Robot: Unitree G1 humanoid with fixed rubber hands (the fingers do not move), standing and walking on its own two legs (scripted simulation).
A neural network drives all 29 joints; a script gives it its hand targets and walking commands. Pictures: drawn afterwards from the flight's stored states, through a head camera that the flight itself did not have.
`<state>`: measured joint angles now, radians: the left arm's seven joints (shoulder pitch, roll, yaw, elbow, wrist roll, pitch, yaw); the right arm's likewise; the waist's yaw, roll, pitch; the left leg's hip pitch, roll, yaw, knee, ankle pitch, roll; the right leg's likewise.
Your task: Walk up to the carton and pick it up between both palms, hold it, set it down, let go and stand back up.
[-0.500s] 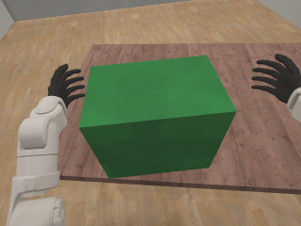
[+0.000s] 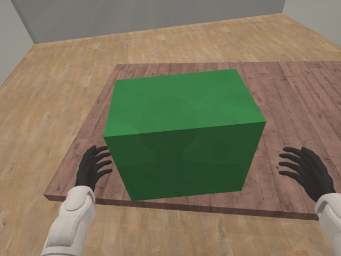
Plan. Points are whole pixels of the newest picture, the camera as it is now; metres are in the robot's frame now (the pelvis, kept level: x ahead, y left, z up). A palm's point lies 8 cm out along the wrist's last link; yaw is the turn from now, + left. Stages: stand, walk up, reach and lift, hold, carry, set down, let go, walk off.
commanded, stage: set down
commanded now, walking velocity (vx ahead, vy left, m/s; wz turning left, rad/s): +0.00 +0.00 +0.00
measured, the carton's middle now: (181, 137) +0.41 +0.02 +0.06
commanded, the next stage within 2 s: let go in 1.86 s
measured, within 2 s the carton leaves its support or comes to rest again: neither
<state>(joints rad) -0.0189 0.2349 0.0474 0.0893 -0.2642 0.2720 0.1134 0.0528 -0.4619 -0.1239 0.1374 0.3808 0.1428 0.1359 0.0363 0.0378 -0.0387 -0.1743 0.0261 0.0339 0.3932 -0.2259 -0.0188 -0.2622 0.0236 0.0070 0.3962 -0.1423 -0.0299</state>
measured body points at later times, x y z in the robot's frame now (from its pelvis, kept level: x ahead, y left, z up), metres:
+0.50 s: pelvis +0.03 +0.00 +0.01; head +0.06 +0.00 +0.45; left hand +0.24 +0.25 +0.03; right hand +0.27 -0.25 +0.03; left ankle -0.01 +0.13 -0.74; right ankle +0.04 -0.10 -0.74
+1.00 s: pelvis +0.02 +0.02 +0.00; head +0.02 +0.02 +0.45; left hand +0.22 +0.24 -0.03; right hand +0.23 -0.25 -0.02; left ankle -0.01 +0.13 -0.74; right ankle +0.04 -0.10 -0.74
